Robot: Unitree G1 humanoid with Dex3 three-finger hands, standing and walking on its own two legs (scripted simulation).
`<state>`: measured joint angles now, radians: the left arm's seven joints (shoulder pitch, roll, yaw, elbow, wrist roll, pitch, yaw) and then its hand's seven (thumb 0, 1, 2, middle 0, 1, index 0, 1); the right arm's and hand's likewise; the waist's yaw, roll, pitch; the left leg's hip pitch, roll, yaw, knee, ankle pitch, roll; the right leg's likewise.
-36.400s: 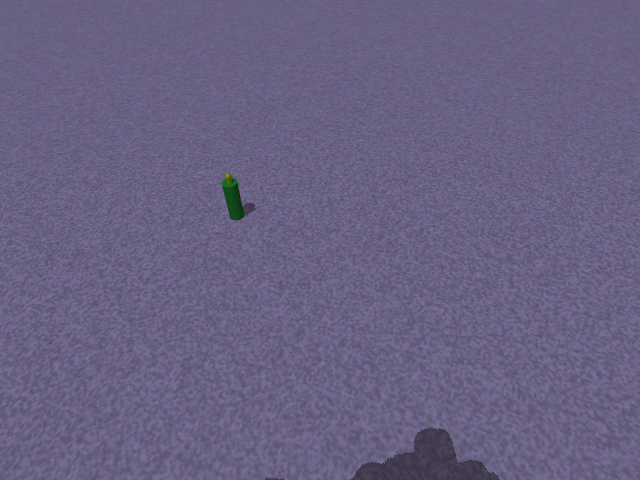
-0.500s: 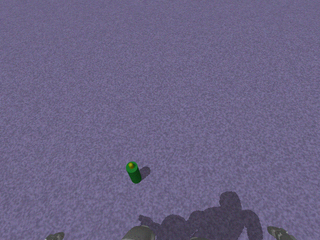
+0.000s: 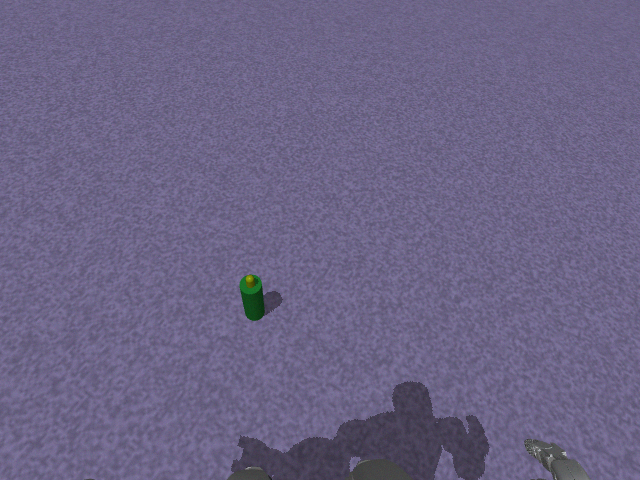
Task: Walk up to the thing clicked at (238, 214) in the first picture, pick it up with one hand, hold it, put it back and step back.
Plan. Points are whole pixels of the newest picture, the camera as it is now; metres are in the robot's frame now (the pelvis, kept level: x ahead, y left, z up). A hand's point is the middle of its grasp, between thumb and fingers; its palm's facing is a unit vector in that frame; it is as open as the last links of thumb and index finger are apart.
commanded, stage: step back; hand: left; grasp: from the side
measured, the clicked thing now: (252, 295) +0.66 +0.18 -0.65
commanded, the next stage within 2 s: none
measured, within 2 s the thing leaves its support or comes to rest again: neither
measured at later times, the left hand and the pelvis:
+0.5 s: hand out of the picture -0.02 +0.25 -0.15, palm faces +0.04 -0.91 -0.41, open 7.4 cm; pelvis -0.17 -0.03 -0.02, yaw +3 degrees
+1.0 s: hand out of the picture -0.29 +0.19 -0.15, palm faces +0.00 -0.91 -0.42, open 7.4 cm; pelvis -0.33 -0.08 -0.01, yaw -1 degrees
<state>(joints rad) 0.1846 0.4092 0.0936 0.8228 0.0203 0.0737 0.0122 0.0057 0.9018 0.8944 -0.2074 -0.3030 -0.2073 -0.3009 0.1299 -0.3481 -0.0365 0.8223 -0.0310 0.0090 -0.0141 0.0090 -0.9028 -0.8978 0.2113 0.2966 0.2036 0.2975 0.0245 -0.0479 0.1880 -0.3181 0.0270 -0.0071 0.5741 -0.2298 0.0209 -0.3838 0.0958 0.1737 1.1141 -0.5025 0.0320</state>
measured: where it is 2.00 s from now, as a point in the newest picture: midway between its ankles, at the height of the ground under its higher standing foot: outside the picture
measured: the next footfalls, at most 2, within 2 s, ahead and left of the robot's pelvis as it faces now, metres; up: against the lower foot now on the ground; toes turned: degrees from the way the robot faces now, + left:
right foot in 0.12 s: -0.04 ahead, -0.15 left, +0.00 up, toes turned +2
left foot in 0.48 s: -0.15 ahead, +0.08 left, +0.00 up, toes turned +1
